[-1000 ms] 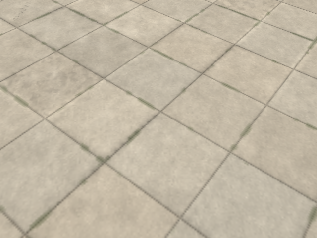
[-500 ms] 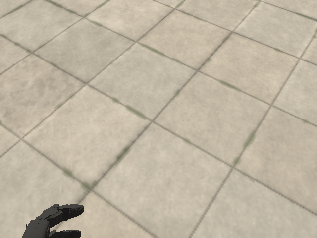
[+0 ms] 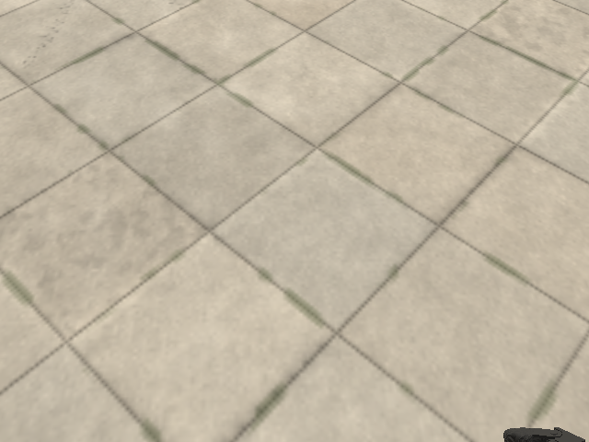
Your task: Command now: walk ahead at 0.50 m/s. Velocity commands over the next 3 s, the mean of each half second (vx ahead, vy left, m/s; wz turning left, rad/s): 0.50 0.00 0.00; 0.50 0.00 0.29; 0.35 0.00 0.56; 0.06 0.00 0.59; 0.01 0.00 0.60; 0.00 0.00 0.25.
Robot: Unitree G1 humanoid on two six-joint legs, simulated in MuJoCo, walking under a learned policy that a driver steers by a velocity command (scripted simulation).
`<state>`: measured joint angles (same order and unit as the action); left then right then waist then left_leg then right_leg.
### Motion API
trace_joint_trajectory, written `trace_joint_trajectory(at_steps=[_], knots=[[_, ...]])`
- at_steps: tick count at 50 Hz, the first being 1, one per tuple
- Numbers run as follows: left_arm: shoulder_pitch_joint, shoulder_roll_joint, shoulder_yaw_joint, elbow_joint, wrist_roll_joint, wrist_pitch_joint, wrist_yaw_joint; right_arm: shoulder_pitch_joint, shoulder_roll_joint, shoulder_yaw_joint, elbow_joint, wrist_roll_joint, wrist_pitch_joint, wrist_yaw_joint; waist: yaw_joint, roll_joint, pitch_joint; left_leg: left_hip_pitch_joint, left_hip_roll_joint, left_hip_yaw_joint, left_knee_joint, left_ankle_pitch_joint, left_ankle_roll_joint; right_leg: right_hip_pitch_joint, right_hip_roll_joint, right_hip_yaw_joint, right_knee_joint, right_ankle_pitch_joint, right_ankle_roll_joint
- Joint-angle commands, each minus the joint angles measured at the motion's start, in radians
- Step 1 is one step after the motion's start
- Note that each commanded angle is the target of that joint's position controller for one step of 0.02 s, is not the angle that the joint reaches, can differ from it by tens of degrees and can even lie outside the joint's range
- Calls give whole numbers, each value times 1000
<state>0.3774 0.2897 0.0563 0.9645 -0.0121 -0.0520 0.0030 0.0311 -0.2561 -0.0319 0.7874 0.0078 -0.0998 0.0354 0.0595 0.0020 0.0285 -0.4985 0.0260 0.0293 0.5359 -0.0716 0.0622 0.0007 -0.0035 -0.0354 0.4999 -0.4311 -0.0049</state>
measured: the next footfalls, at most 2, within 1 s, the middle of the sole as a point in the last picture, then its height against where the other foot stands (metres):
right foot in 0.52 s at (373, 440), level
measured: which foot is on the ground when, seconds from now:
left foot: down 0.00-0.52, up 0.54-1.00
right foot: down 0.00-0.00, up 0.02-0.50, down 0.52-1.00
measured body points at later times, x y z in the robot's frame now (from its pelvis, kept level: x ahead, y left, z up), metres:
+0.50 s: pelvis +0.28 -0.01 +0.01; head +0.31 -0.01 +0.46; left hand +0.50 +0.22 -0.09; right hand +0.25 -0.29 -0.13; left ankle +0.12 +0.10 -0.72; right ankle +0.43 -0.13 -0.71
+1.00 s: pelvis +0.56 -0.02 +0.01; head +0.59 -0.01 +0.46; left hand +0.53 +0.26 -0.13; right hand +0.78 -0.23 -0.09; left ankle +0.71 +0.13 -0.69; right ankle +0.43 -0.13 -0.72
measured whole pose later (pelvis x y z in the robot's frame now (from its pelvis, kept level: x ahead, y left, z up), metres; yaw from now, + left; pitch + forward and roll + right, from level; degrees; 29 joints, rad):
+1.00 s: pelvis +0.56 -0.02 +0.01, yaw +11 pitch +2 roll -2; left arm 0.29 0.26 0.06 0.96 0.00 -0.07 0.01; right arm 0.11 -0.24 -0.06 0.78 0.02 -0.04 0.04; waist 0.06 0.03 0.03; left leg -0.63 0.08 0.03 0.63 0.00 0.06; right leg 0.11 0.03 -0.24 0.21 -0.34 -0.01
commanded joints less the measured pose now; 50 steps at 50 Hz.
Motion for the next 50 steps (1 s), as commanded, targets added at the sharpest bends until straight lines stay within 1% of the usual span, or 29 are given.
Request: trace_joint_trajectory(at_steps=[1, 2, 3, 4, 5, 7, 10, 12, 16, 19, 21, 23, 24, 25, 26, 27, 28, 29, 30, 31, 32, 33, 35, 37, 40, 43, 47, 49, 50], knots=[[80, 25, -19, -67, 2, -45, -8, 441, -258, -82, 58, -4, 6, -8, -173, 255, -427, 911, 370, -774, -223, -245, 274, -653, 64, 118, 748, -140, -24], [-9, 125, 8, -90, -29, -62, -14, 368, -199, -61, 46, 0, 4, -8, -169, 182, -277, 803, 340, -652, -242, -293, 218, -751, 0, 158, 824, -105, -45], [-78, 131, 8, -109, -36, -69, -12, 285, -169, -52, 24, -3, 3, -10, -143, 117, -176, 660, 305, -515, -258, -230, 186, -755, -57, 127, 795, -12, -57], [-114, 122, 10, -112, -22, -67, -7, 221, -140, -44, 16, -8, 2, -9, -115, 62, -99, 522, 264, -412, -292, -139, 171, -723, -98, 107, 726, 67, -53], [-108, 113, 16, -109, -10, -56, -3, 187, -115, -36, 11, -17, -3, -7, -81, 76, -69, 431, 230, -342, -324, -72, 155, -661, -131, 112, 668, 123, -49], [-75, 69, 10, -94, -3, -32, -2, 181, -113, -37, 19, -17, -11, -3, -50, 83, -60, 349, 201, -270, -376, 8, 163, -589, -143, 104, 624, 171, -33], [-141, 58, 9, -120, 7, -17, 3, 220, -146, -47, 45, -12, -17, -13, -50, 53, -20, 342, 196, -195, -415, 113, 180, -659, -153, 96, 501, 272, -1], [-208, 51, 8, -141, 11, -21, 1, 251, -152, -48, 61, -9, -10, -24, -66, 47, -5, 366, 181, -152, -424, 137, 167, -691, -148, 89, 377, 380, 12], [-349, 24, -5, -176, 4, -34, -14, 311, -166, -49, 90, 1, 0, -37, -114, 51, 27, 380, 149, -82, -438, 95, 135, -635, -103, 42, 137, 548, 11], [-430, 28, -9, -205, -4, -41, -29, 369, -171, -52, 123, 6, 14, -40, -138, 50, 51, 476, 187, -87, -410, 98, 136, -656, -86, 41, 56, 535, -2], [-459, 39, -8, -224, -6, -47, -41, 382, -176, -57, 136, 9, 26, -44, -132, 55, 57, 554, 223, -98, -370, 143, 127, -675, -81, 51, 20, 478, -25], [-435, 62, -1, -224, -6, -52, -50, 369, -185, -63, 139, 11, 36, -48, -103, 68, 35, 606, 244, -102, -315, 245, 110, -626, -65, 43, -3, 404, -51], [-387, 81, 8, -212, -5, -54, -50, 352, -194, -66, 135, 11, 41, -50, -73, 84, 3, 614, 239, -95, -257, 384, 99, -545, -39, 21, -7, 368, -67], [-279, 109, 26, -180, -3, -54, -47, 331, -193, -65, 131, 9, 47, -51, -10, 86, -63, 597, 206, -65, -129, 536, 80, -388, -5, -12, -28, 372, -90], [-109, 160, 51, -128, 1, -52, -38, 334, -166, -53, 120, 2, 51, -53, 58, 62, -178, 489, 151, -27, 79, 512, 50, -128, -27, 12, -3, 398, -126], [37, 256, 74, -102, 21, -48, -30, 421, -84, -24, 93, -12, 39, -46, 52, -112, -341, 132, 38, 19, 457, 164, -12, 278, -276, 371, 13, 349, -255], [70, 236, 67, -86, 7, -43, -34, 466, -28, -5, 109, -7, 15, -40, 40, -262, -428, -117, -95, -85, 679, -513, -40, 428, -393, 740, -145, 178, -343], [19, 159, 43, -93, -3, -45, -32, 371, -136, -33, 96, 28, -3, -34, 60, -176, -302, -233, -35, -165, 775, -504, -19, 343, -365, 664, -186, 77, -289], [-67, 128, 34, -111, -1, -47, -27, 295, -161, -40, 73, 46, -12, -34, 40, -130, -175, -262, 18, -140, 759, -403, -4, 192, -341, 516, -213, 121, -246], [-136, 96, 25, -120, 7, -50, -26, 259, -157, -43, 70, 38, -11, -41, 10, -69, -106, -219, 63, -123, 704, -313, -6, 50, -306, 408, -250, 193, -221], [-179, 65, 17, -123, 17, -56, -28, 260, -145, -50, 73, 28, 0, -46, -23, -76, -60, -166, 94, -128, 649, -253, -10, -54, -270, 320, -288, 255, -201], [-198, 51, 13, -117, 26, -61, -30, 289, -122, -51, 82, 26, 16, -47, -50, -101, -54, -104, 111, -136, 626, -216, -13, -116, -250, 261, -320, 284, -189], [-197, 59, 18, -99, 28, -72, -29, 308, -81, -48, 85, 27, 40, -48, -69, -93, -31, -86, 119, -138, 597, -178, -25, -175, -240, 173, -365, 362, -196], [-183, 83, 25, -83, 32, -77, -20, 269, -79, -51, 64, 22, 51, -50, -70, -70, -4, -147, 117, -153, 537, -96, -38, -174, -238, 103, -387, 434, -198], [-171, 97, 27, -71, 31, -73, -4, 205, -73, -52, 37, 15, 45, -41, -57, -56, 12, -180, 102, -144, 367, 75, -47, -141, -214, -1, -397, 505, -176], [-148, 113, 29, -63, 24, -67, 8, 99, -48, -39, -1, 10, 39, -22, -17, -40, 38, -148, 89, -66, 202, 182, -43, -119, -205, -80, -411, 516, -155], [-66, 135, 37, -31, 9, -36, 15, -13, -38, -29, -72, 11, 40, 4, 22, -22, 72, -229, 75, -21, 100, 122, -18, 65, -262, -116, -350, 616, -151], [-68, 149, 43, -32, 3, -16, 18, -26, -49, -34, -102, 14, 42, 19, 6, -36, 64, -217, 50, 15, 78, 33, 7, 132, -284, -138, -280, 777, -136], [-83, 162, 47, -39, 1, -8, 22, -9, -64, -41, -111, 14, 44, 24, -15, -55, 40, -166, 22, 44, 77, -17, 24, 147, -286, -154, -223, 938, -125]])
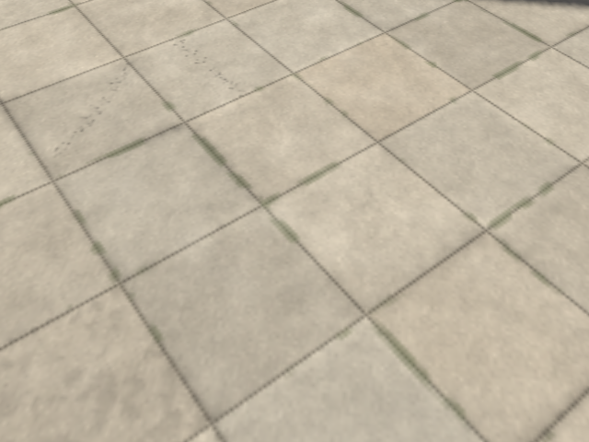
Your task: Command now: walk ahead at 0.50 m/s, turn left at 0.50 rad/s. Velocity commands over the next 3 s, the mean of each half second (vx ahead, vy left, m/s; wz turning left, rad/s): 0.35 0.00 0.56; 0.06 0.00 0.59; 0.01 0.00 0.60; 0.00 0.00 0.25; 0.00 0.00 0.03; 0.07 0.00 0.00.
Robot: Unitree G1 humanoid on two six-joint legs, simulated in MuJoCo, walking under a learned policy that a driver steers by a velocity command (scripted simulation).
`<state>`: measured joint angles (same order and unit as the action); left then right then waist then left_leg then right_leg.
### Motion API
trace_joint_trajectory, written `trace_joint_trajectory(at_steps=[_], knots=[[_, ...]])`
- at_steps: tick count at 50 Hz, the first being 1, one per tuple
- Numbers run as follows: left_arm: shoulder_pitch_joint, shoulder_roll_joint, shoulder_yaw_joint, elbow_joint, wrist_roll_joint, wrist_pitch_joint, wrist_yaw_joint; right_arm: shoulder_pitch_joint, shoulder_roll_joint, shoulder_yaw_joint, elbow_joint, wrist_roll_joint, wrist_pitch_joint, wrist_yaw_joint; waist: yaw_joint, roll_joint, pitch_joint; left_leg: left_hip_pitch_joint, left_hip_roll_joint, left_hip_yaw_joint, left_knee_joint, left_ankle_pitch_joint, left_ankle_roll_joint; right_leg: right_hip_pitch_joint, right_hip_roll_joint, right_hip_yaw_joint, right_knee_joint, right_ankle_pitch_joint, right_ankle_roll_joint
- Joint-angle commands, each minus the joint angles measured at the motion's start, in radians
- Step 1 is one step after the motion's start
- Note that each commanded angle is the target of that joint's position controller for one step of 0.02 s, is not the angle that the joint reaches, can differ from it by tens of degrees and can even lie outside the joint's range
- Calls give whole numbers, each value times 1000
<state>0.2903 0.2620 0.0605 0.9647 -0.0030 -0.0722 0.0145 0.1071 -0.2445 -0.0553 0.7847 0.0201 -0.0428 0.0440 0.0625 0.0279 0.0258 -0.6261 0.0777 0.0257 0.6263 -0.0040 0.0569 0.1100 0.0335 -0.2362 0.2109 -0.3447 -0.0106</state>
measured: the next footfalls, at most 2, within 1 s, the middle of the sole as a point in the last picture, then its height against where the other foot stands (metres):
left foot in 0.08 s outside the picture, level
right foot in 0.52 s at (332, 440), level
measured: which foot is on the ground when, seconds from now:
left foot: up 0.00-0.06, down 0.08-0.52, up 0.54-0.92, down 0.94-1.00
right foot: down 0.00-0.06, up 0.08-0.50, down 0.52-0.94, up 0.96-1.00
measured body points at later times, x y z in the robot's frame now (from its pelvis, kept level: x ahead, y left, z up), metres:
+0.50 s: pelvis +0.27 +0.03 +0.00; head +0.30 +0.05 +0.45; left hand +0.40 +0.33 -0.09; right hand +0.43 -0.24 -0.10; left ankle +0.18 +0.10 -0.73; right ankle +0.45 -0.05 -0.72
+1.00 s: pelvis +0.31 +0.05 +0.00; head +0.32 +0.10 +0.45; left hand +0.27 +0.38 -0.12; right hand +0.59 -0.10 -0.08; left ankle +0.26 +0.14 -0.73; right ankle +0.43 -0.05 -0.71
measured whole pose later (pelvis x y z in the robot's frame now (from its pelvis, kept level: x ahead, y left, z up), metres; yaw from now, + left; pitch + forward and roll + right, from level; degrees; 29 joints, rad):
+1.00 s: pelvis +0.31 +0.05 +0.00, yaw +36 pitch +1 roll -2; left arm 0.09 0.32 0.08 0.78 0.01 0.03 0.02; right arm 0.23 -0.30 -0.08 0.62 -0.01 0.06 -0.01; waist 0.00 -0.03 0.05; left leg -0.33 0.01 -0.01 0.61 -0.32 0.04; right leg -0.44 -0.08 -0.09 0.75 -0.41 0.04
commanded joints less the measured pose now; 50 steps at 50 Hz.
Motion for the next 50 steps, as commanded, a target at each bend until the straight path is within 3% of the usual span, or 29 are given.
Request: trace_joint_trajectory(at_steps=[1, 3, 4, 5, 6, 7, 8, 9, 10, 12, 15, 17, 21, 24, 25, 26, 27, 28, 29, 31, 33, 35, 39, 42, 46, 47, 48, 49, 50], knots=[[-8, 205, 48, -47, -10, 20, 16, -48, -95, -28, -110, 2, -9, 19, -48, -105, 6, 32, -65, 79, -4, -138, 49, 47, -323, 35, 147, 1020, -108], [-44, 215, 49, -64, -13, 34, 24, 191, -177, -75, -64, 7, -5, 10, -186, -102, -124, 369, -141, 93, -70, -126, 111, -51, -280, 7, 484, 1101, -68], [-33, 187, 36, -85, 2, 25, 23, 341, -263, -109, -33, 6, 6, -14, -241, 15, -221, 672, -23, -119, -108, -134, 171, -292, -231, 4, 791, 781, -26], [68, 26, -12, -130, 26, -9, -3, 304, -342, -116, -40, 10, -2, -18, -107, 242, -298, 1000, 219, -686, -198, -261, 364, -752, -2, 120, 1124, -200, 29], [-44, 113, 2, -145, -13, -56, -22, 340, -256, -90, -60, -1, -12, -16, -183, 123, -375, 1047, 255, -831, -317, -327, 372, -873, -6, 326, 1212, -242, 6], [-137, 152, 13, -178, -46, -80, -30, 297, -210, -77, -59, -9, -23, -17, -188, 79, -235, 950, 225, -678, -335, -248, 318, -940, -58, 333, 1178, -145, -22], [-148, 141, 10, -179, -36, -90, -26, 229, -184, -69, -71, -5, -29, -16, -139, -15, -155, 798, 181, -555, -338, -145, 283, -899, -103, 328, 1083, -59, -29], [-145, 146, 18, -167, -11, -86, -19, 164, -154, -60, -88, -6, -30, -17, -100, -43, -100, 662, 142, -463, -351, -38, 258, -833, -130, 321, 996, -18, -19], [-125, 155, 26, -166, -3, -71, -17, 122, -141, -51, -109, -19, -31, -22, -65, -21, -76, 566, 120, -411, -365, 108, 250, -761, -145, 323, 963, 4, -3], [-99, 138, 29, -174, 12, -42, -11, 104, -164, -55, -120, -18, -29, -32, -31, -24, -59, 455, 98, -330, -362, 357, 247, -699, -139, 301, 884, 8, 41], [-163, 94, 16, -207, 23, -22, 0, 128, -210, -70, -118, -13, -15, -55, -40, 5, -56, 360, 26, -218, -329, 510, 209, -653, -83, 260, 670, 149, 84], [-215, 78, 8, -226, 19, -19, -4, 148, -210, -73, -118, -3, 6, -66, -66, 43, -89, 341, -19, -190, -296, 458, 158, -587, -40, 252, 516, 300, 85], [-294, 104, 13, -270, 6, -12, -16, 186, -196, -70, -109, -1, 34, -78, -100, 81, -109, 400, -2, -292, -227, 260, 110, -550, 2, 290, 349, 378, 78], [-245, 151, 32, -266, 13, -25, -20, 144, -176, -66, -132, -4, 41, -89, -61, 106, -109, 472, 11, -404, -115, 177, 91, -516, -8, 326, 260, 323, 44], [-196, 159, 37, -256, 21, -34, -18, 117, -162, -60, -146, -2, 41, -89, -28, 96, -124, 462, -28, -400, -39, 133, 64, -432, -30, 315, 179, 428, 19], [-134, 208, 46, -257, 40, -39, -10, 120, -114, -44, -172, -16, 36, -87, -17, 6, -220, 379, -96, -343, 150, -27, 19, -229, -177, 423, 206, 700, -43], [-112, 235, 44, -265, 63, -27, -2, 292, -60, -30, -165, -23, 33, -86, -92, -237, -314, 145, -237, -236, 404, -698, -47, 42, -424, 690, 254, 1112, -215], [-84, 220, 49, -251, 31, -8, -5, 394, -152, -41, -154, -8, 36, -77, -109, -320, -402, 45, -182, -215, 590, -749, -81, 83, -540, 908, 222, 894, -320], [-136, 150, 32, -285, 16, 4, -2, 324, -230, -64, -134, 4, 52, -80, -78, -193, -312, 2, -134, -209, 670, -662, -113, 9, -463, 797, 200, 699, -286], [-202, 109, 14, -299, 21, 33, 4, 200, -236, -73, -150, 1, 92, -91, -63, -106, -177, -9, -88, -154, 677, -541, -140, -176, -350, 586, 153, 461, -217], [-237, 136, 19, -293, 31, 48, 12, 189, -182, -63, -169, 4, 109, -90, -83, -148, -99, 71, -69, -102, 600, -468, -139, -337, -275, 451, 83, 361, -200], [-230, 140, 25, -285, 32, 53, 17, 187, -142, -52, -182, 3, 106, -89, -76, -176, -106, 99, -64, -65, 503, -448, -140, -331, -268, 385, 61, 381, -218], [-233, 171, 39, -280, 21, 61, 21, 135, -133, -41, -212, -7, 98, -78, -57, -174, -155, 172, -19, -47, 323, -384, -123, -294, -323, 331, 53, 402, -242], [-237, 193, 47, -274, 12, 71, 15, 127, -149, -44, -219, -6, 101, -61, -54, -189, -146, 244, -21, -12, 209, -358, -97, -306, -336, 290, 50, 331, -228], [-234, 198, 51, -251, -15, 83, 10, 190, -157, -57, -195, -11, 104, -43, -99, -166, -136, 406, -63, 42, -68, -238, -23, -343, -327, 224, 149, 225, -142], [-192, 165, 46, -229, -18, 88, 7, 225, -182, -69, -183, -15, 103, -47, -104, -107, -117, 485, -59, -11, -165, -176, 17, -419, -288, 176, 246, 134, -71], [-168, 100, 29, -236, 8, 90, -2, 242, -281, -94, -195, -17, 102, -64, -77, 167, -83, 579, 159, -337, -289, 23, 110, -631, -163, 59, 534, -93, 38], [-243, 118, 35, -297, 26, 81, 5, 204, -363, -103, -233, -41, 89, -65, -89, 276, -54, 514, 317, -575, -321, 125, 286, -818, -34, 153, 751, -312, 83], [-307, 151, 46, -308, 17, 76, 12, 190, -317, -94, -232, -60, 65, -60, -122, 178, -78, 472, 279, -533, -343, 33, 288, -815, -46, 264, 877, -274, 66]])
Over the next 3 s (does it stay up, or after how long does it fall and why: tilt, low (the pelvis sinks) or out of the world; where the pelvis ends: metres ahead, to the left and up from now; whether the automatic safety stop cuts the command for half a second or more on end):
stays up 0.32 0.09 0.00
